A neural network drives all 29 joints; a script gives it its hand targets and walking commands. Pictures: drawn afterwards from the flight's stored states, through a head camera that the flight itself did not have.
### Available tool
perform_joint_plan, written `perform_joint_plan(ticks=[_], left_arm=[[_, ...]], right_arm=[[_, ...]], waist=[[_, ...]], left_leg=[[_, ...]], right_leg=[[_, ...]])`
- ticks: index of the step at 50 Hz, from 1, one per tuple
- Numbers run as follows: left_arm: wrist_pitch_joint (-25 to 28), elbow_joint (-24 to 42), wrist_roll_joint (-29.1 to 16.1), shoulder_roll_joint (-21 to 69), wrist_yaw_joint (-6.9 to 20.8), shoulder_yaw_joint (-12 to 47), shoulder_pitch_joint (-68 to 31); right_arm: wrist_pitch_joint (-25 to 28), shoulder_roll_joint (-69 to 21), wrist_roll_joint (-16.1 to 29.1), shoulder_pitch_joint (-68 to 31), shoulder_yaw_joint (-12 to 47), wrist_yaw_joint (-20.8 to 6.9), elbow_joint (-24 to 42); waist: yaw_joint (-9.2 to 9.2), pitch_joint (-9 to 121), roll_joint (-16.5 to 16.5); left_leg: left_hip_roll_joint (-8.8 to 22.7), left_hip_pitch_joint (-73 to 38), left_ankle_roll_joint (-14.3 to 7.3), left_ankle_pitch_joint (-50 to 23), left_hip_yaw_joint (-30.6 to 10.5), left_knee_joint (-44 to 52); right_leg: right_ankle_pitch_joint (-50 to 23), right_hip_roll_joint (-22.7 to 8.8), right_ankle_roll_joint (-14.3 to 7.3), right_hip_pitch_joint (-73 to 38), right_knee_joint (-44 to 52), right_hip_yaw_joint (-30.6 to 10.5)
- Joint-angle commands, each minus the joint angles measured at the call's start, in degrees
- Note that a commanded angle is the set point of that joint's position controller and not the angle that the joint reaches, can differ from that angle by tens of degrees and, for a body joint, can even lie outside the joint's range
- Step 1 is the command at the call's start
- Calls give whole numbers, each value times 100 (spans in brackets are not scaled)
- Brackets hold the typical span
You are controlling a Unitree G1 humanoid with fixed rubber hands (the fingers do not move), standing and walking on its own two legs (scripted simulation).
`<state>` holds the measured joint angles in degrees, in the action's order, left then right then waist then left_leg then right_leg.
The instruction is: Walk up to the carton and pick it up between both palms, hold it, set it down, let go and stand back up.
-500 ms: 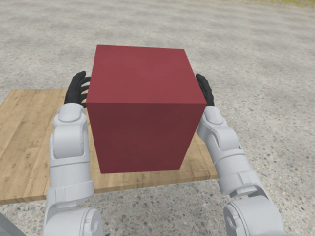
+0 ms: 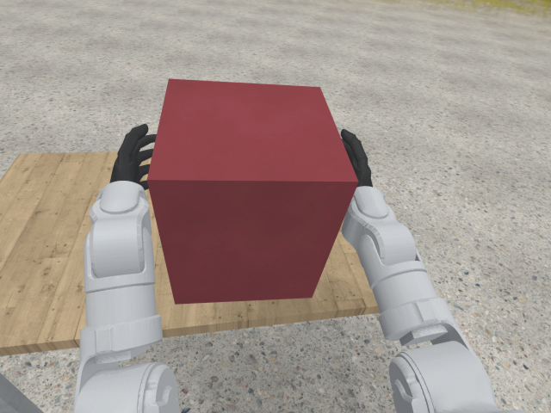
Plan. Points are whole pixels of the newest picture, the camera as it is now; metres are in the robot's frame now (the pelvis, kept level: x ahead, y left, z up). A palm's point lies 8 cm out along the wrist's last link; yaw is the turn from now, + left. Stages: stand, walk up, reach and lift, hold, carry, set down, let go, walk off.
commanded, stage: hold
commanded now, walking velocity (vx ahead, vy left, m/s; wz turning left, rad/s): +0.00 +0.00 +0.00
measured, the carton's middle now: (246, 197) +0.38 +0.01 +0.16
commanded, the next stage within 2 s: none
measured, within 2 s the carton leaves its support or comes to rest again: neither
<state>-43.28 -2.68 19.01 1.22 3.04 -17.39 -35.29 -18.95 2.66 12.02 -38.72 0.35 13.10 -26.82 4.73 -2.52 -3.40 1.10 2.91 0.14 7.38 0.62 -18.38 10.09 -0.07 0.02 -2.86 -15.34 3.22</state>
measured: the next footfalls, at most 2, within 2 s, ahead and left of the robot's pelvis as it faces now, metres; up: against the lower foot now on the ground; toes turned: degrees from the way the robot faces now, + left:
none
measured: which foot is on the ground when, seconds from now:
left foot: down 0.00-1.00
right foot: down 0.00-1.00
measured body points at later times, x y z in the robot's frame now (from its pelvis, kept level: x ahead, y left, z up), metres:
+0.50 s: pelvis -0.01 +0.00 +0.00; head -0.05 +0.02 +0.45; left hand +0.36 +0.15 +0.20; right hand +0.35 -0.15 +0.19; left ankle +0.04 +0.12 -0.75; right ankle -0.01 -0.12 -0.75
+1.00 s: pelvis -0.01 +0.00 +0.00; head -0.05 +0.03 +0.44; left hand +0.36 +0.16 +0.21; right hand +0.36 -0.15 +0.19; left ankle +0.04 +0.12 -0.75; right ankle -0.01 -0.12 -0.75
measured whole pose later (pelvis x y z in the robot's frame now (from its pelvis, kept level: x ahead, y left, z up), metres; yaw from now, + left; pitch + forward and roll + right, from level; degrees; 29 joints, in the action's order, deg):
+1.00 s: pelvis -0.01 +0.00 +0.00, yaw +0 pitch -11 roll -1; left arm -45.0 -0.1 21.7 1.6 4.9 -17.0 -34.4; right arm -18.1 1.4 11.2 -36.5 0.1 13.0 -26.0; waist 5.7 -3.7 -4.8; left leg 1.2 0.5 0.3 7.1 0.4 -18.2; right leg 10.0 0.1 -0.3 -5.2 -15.4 3.7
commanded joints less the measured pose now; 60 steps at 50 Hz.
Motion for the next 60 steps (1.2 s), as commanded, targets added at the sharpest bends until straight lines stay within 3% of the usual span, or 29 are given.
perform_joint_plan(ticks=[1, 4, 10, 11, 12, 13, 15, 18, 23, 30, 36, 42, 51, 60], left_arm=[[320, 356, -914, 2963, 752, 2786, -3395], [370, 573, -1075, 3033, 732, 2962, -3498], [300, 413, -901, 2981, 735, 2858, -3415], [209, 1345, -1036, 3223, 687, 3283, -2612], [151, 1633, -1126, 3046, 682, 3368, -2596], [96, 1484, -1073, 2917, 709, 3285, -2666], [24, 1280, -847, 2705, 803, 2933, -2530], [-24, 1215, -741, 2638, 852, 2917, -2745], [112, 1019, -892, 2862, 725, 3099, -3190], [50, 200, -650, 2773, 826, 2438, -3306], [59, 11, -562, 2765, 973, 2269, -3331], [90, 291, -594, 2788, 999, 2456, -3221], [87, 812, -725, 2868, 803, 2895, -3064], [41, 824, -750, 2861, 737, 2905, -2994]], right_arm=[[285, -3170, 413, -4490, 2004, -606, 1731], [321, -3227, 461, -4495, 2073, -591, 1931], [257, -3036, 432, -4322, 1882, -635, 1524], [340, -3027, 582, -3480, 2065, -580, 2316], [276, -2813, 728, -3609, 2201, -500, 2534], [207, -2840, 774, -3630, 2247, -478, 2566], [93, -2693, 684, -3419, 2180, -493, 2265], [120, -2749, 515, -3636, 2091, -575, 2231], [302, -3006, 378, -4316, 2120, -647, 2443], [345, -3139, 64, -4429, 1771, -693, 1673], [390, -3141, 92, -4451, 1686, -621, 1535], [423, -3063, 252, -4291, 1812, -572, 1693], [462, -2874, 353, -4144, 1910, -655, 2009], [463, -2836, 284, -4165, 1901, -701, 2058]], waist=[[32, 2205, 418], [76, 2539, 421], [88, 2088, 611], [438, 2886, 616], [320, 2964, 814], [382, 2716, 685], [294, 2114, 520], [160, 1672, 559], [22, 2096, 544], [-81, 1820, 190], [49, 1886, 171], [161, 1958, 356], [163, 2002, 659], [121, 2079, 530]], left_leg=[[-265, -1280, -8, -1093, 186, 22], [-292, -1408, 40, -1258, 155, -63], [-241, -1324, 110, -1090, 176, 51], [-155, -1813, 310, -2285, 78, -253], [-267, -1797, 397, -2674, 21, -423], [-296, -1751, 392, -2754, 76, -422], [-299, -1503, 298, -2278, 130, -203], [-219, -1167, 204, -1374, 170, 113], [-208, -1291, 50, -1005, 195, 49], [-223, -915, -272, -22, 341, 384], [-296, -996, -243, -308, 357, 290], [-302, -1169, -68, -945, 297, 115], [-182, -1394, 121, -1360, 213, 8], [-161, -1373, 59, -1133, 233, 60]], right_leg=[[-761, 332, 258, 309, 258, 199], [-939, 318, 275, 229, 219, 175], [-569, 309, 200, 387, 264, 225], [-1697, 492, 180, -133, 10, 241], [-1890, 449, 212, -287, 23, 235], [-1956, 440, 234, -226, 47, 224], [-1686, 370, 259, -214, 119, 220], [-889, 328, 174, -18, 215, 247], [-613, 305, 133, 278, 234, 222], [53, 177, 199, 292, 368, 135], [-480, 181, 271, 29, 325, 159], [-970, 239, 276, -115, 223, 231], [-649, 340, 127, 147, 189, 318], [-546, 327, 118, 159, 216, 280]])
